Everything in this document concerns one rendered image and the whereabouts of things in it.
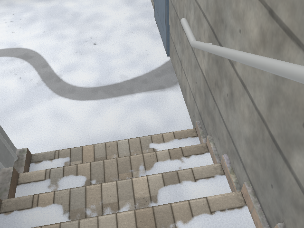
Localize stairs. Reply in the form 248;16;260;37
0;128;256;228

